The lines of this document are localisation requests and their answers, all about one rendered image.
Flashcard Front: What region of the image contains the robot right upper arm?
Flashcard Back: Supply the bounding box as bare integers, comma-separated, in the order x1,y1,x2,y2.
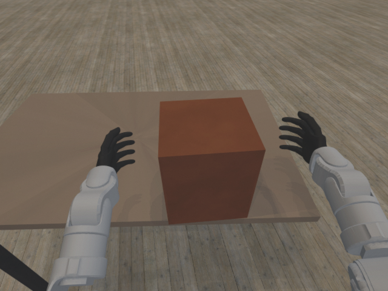
348,257,388,291

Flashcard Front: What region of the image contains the table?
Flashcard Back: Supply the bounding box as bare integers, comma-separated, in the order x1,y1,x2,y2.
0,90,321,291

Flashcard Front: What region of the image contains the robot left forearm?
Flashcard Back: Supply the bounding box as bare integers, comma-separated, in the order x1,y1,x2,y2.
46,166,119,291

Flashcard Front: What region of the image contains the robot right forearm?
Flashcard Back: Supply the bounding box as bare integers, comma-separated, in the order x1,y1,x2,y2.
309,147,388,259

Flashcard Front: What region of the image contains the robot left hand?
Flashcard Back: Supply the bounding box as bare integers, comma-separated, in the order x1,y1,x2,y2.
96,127,135,174

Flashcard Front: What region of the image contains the carton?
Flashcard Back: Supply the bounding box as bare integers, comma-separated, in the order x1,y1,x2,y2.
158,97,266,224

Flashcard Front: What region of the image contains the robot right hand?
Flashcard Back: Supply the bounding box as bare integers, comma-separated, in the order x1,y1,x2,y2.
279,111,327,164

